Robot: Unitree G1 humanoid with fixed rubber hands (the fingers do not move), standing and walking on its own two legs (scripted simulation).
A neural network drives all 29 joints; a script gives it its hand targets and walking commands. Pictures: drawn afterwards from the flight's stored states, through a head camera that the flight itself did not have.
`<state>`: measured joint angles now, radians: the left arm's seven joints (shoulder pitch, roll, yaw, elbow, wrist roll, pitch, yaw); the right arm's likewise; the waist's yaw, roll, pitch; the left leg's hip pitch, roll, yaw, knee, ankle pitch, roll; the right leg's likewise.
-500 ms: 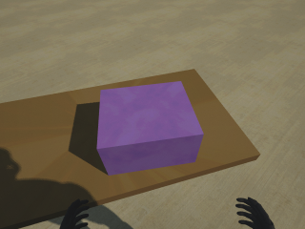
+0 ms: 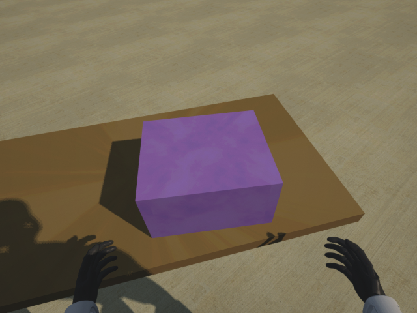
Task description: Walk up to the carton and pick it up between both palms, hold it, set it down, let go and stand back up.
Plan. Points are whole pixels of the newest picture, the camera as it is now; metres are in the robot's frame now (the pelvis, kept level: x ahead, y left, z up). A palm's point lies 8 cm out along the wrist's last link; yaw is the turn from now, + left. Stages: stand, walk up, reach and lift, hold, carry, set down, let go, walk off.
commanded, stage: reach and lift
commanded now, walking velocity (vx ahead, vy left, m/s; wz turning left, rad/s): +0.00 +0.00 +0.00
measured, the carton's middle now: (205, 170) +0.49 +0.05 -0.04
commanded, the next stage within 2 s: none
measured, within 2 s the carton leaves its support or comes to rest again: neither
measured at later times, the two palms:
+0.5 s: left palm (87, 245) +0.26 +0.27 +0.01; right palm (354, 230) +0.29 -0.25 +0.00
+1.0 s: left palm (87, 205) +0.33 +0.28 +0.04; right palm (341, 183) +0.37 -0.24 +0.04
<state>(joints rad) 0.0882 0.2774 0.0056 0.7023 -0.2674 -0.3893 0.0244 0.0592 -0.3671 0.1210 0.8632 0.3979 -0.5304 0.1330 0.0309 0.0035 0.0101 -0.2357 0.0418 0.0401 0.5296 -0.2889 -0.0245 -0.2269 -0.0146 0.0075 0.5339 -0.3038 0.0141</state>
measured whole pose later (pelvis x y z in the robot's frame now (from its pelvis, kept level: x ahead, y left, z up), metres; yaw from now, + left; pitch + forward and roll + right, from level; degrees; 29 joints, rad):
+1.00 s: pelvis -0.01 +0.00 +0.00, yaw +0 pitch +12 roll -1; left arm -0.51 0.39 -0.03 0.89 -0.36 -0.12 0.00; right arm -0.55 -0.49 0.19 1.01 0.53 -0.22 0.08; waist 0.08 -0.01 -0.12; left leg -0.49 0.05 0.01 0.50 -0.22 -0.03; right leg -0.46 0.01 0.00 0.46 -0.21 0.01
